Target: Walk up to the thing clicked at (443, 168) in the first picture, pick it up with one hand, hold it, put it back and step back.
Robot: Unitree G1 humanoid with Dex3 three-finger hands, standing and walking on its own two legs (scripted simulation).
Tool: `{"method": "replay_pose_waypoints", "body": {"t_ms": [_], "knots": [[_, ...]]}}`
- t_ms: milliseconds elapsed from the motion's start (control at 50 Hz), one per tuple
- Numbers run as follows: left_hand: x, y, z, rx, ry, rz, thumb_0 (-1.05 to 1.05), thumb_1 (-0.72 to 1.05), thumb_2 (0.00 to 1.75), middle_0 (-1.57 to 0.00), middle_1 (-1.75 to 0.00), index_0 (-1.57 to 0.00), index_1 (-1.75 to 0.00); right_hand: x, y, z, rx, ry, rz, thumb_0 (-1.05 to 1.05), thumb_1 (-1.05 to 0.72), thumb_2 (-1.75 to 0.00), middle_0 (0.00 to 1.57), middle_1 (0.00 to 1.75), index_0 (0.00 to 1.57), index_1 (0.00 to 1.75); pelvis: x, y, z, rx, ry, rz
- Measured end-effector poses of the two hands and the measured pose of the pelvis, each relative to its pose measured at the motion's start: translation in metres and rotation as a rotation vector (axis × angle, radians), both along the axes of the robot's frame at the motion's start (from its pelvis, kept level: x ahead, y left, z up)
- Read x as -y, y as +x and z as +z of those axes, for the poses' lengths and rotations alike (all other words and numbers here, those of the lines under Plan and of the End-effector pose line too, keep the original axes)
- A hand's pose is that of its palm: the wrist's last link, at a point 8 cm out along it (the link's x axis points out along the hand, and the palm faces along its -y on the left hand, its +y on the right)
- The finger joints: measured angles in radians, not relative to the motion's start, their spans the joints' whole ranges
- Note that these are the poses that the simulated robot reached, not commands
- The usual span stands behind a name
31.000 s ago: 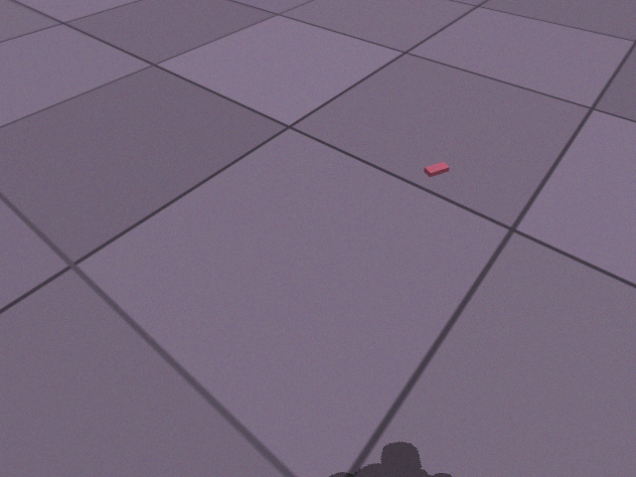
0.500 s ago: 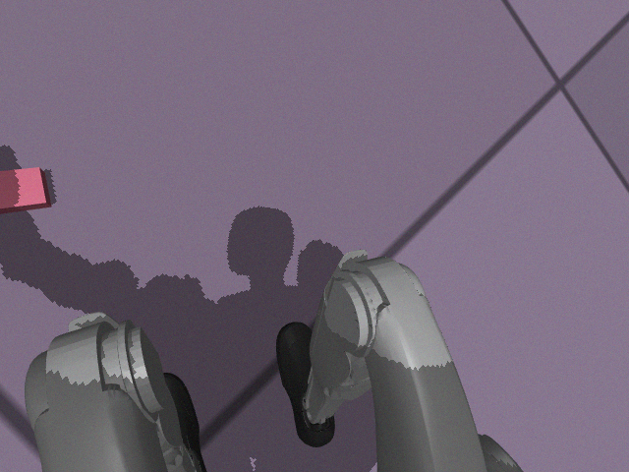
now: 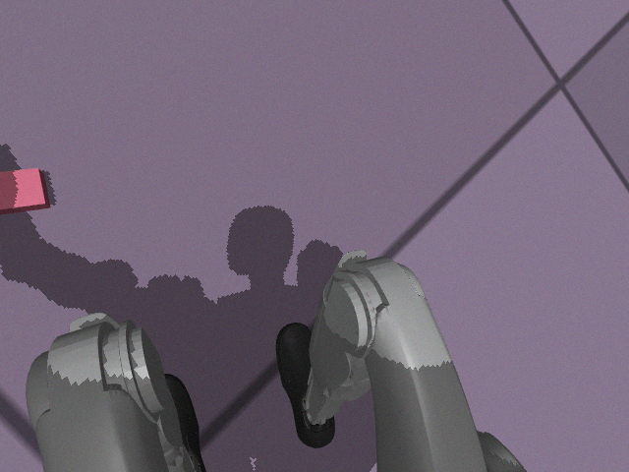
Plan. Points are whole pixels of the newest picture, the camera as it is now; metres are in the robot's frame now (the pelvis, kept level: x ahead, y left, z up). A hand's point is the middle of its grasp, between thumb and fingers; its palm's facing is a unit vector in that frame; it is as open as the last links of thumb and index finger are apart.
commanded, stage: rise first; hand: left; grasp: from above
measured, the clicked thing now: out of the picture +0.49 +0.32 -0.30
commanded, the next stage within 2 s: approach in 1.48 s
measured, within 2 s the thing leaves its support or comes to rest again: neither
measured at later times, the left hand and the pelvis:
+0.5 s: hand out of the picture +0.44 +0.37 -0.18, palm faces -0.46 -0.10 -0.88, open 13.8 cm; pelvis +0.00 +0.00 +0.00, yaw +0 degrees
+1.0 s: hand out of the picture +0.45 +0.37 -0.18, palm faces -0.46 -0.09 -0.88, open 13.9 cm; pelvis +0.00 +0.00 +0.00, yaw +0 degrees
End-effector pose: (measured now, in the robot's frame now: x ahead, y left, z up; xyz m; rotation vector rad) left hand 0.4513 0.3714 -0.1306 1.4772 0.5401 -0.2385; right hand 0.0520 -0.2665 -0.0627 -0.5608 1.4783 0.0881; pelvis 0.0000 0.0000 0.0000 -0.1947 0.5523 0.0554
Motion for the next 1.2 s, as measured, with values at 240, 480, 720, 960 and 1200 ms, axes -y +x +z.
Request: {"method": "replay_pose_waypoints", "body": {"t_ms": [240, 480, 720, 960, 1200], "knots": [[0.003, 0.0, -0.002, 0.005, -0.016, -0.021, 0.0, -0.42, 0.94, -0.2, -0.8, -0.18, -0.82, -0.003, -0.001, 0.0, -0.003, -0.004, 0.002, 0.0, -0.89, -0.89, 0.2, 0.3, 0.2, 0.3, -0.001, 0.0, -0.001, 0.008, -0.004, -0.001], [0.001, 0.0, 0.005, 0.021, 0.001, -0.001, 0.0, -0.43, 0.96, -0.2, -0.8, -0.17, -0.83, -0.004, 0.0, 0.002, 0.016, 0.006, -0.002, 0.0, -0.89, -0.89, 0.2, 0.3, 0.2, 0.3, -0.001, -0.001, 0.001, 0.001, -0.001, 0.003], [0.0, -0.001, -0.002, -0.012, -0.011, -0.012, 0.0, -0.42, 0.95, -0.2, -0.8, -0.17, -0.82, 0.0, -0.004, 0.002, -0.01, -0.007, 0.006, 0.0, -0.89, -0.89, 0.2, 0.3, 0.2, 0.3, 0.0, -0.002, 0.0, 0.009, -0.002, 0.002], [0.001, 0.001, 0.003, 0.023, -0.004, -0.018, 0.0, -0.45, 0.97, -0.18, -0.81, -0.15, -0.84, -0.003, 0.004, 0.0, 0.005, 0.005, 0.003, 0.0, -0.89, -0.89, 0.2, 0.3, 0.2, 0.3, -0.001, 0.002, 0.001, -0.004, -0.004, 0.0], [0.001, -0.003, 0.001, -0.003, -0.008, -0.011, 0.0, -0.45, 0.96, -0.18, -0.82, -0.15, -0.85, -0.001, 0.0, 0.002, 0.011, 0.001, 0.014, 0.0, -0.89, -0.89, 0.2, 0.3, 0.2, 0.3, 0.0, -0.003, 0.0, 0.016, 0.002, 0.003]]}}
